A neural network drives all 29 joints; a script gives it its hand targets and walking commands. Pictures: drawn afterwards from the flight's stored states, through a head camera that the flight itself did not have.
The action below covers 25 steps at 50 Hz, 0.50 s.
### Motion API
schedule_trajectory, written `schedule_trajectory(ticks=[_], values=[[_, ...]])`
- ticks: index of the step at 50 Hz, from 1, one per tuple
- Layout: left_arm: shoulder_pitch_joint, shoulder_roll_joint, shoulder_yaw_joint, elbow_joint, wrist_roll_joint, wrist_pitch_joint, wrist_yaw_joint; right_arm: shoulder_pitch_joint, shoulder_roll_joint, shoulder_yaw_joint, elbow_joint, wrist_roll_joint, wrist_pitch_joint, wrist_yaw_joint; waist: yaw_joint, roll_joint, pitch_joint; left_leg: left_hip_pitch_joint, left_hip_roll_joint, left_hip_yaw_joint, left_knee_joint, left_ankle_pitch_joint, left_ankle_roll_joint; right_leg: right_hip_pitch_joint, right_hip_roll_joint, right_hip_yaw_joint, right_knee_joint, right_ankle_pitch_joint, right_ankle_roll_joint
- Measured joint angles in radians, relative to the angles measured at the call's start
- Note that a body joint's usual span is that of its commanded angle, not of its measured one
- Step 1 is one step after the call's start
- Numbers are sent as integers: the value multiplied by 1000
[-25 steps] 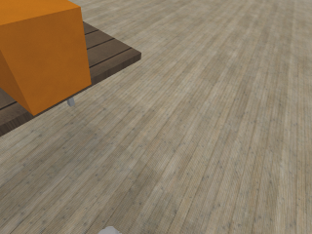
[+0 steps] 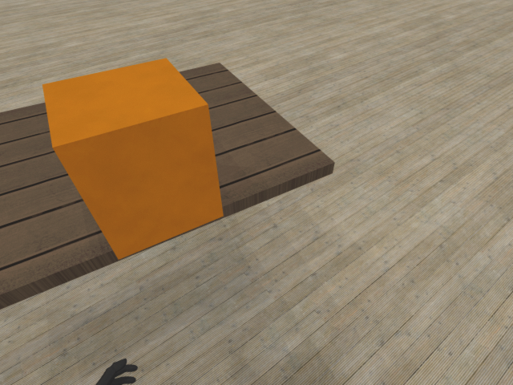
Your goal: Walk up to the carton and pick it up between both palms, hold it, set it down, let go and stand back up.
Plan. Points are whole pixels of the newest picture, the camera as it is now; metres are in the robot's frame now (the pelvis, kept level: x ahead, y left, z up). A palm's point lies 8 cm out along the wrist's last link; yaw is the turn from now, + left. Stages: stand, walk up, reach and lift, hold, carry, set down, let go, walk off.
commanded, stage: walk up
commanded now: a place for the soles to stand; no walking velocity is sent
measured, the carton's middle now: (142, 157) +0.50 +0.23 +0.12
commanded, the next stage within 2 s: none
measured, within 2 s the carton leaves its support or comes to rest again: neither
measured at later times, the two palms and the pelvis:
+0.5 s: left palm out of the picture +0.13 +0.26 -0.13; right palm (364, 299) +0.33 -0.19 -0.11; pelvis +0.12 -0.01 +0.00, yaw +21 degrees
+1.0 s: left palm out of the picture -0.03 +0.22 -0.08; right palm (388, 333) +0.27 -0.23 -0.13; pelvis +0.04 -0.06 +0.00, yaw +37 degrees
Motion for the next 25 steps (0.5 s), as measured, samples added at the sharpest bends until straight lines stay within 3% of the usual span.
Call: schedule_trajectory(ticks=[3,6,10,15,17,19,20,23,25], values=[[43,-18,-16,25,0,-5,9,1,-12,13,-25,-10,16,-9,19,-12,40,-135,-18,145,268,20,-25,56,-52,-36,5,-45,-8],[112,-36,-23,57,12,-17,7,-19,-28,16,-29,-17,24,-4,49,-1,74,-231,1,227,320,120,-27,134,-76,-61,-73,-44,-6],[185,-47,-20,91,14,-24,4,-69,-23,17,-50,-23,43,8,67,25,119,-324,30,230,249,217,-25,218,-77,-112,-150,-48,-6],[202,-43,-19,97,6,5,10,-158,40,48,-76,-19,56,15,66,11,163,-313,56,298,-59,341,-13,287,-83,-186,-144,-111,1],[190,-31,-23,84,6,23,12,-188,67,57,-89,-20,50,19,67,-7,173,-264,51,337,-196,430,10,289,-93,-211,-76,-170,6],[152,-5,-22,75,2,43,10,-221,101,56,-89,-22,40,16,56,-65,193,-223,8,352,-234,350,79,250,-138,-200,80,-225,-3],[116,5,-21,67,-4,55,9,-235,112,54,-92,-18,37,12,47,-92,213,-226,-17,348,-216,339,90,207,-147,-155,194,-238,-11],[16,-2,-22,22,-33,85,16,-251,109,47,-105,26,56,-11,21,-94,247,-225,-36,302,-183,350,89,81,-71,-48,500,-346,-19],[-32,-17,-29,0,-40,91,20,-254,99,35,-109,41,83,-28,9,-90,243,-202,-44,283,-221,369,87,16,-48,-19,578,-350,-20]])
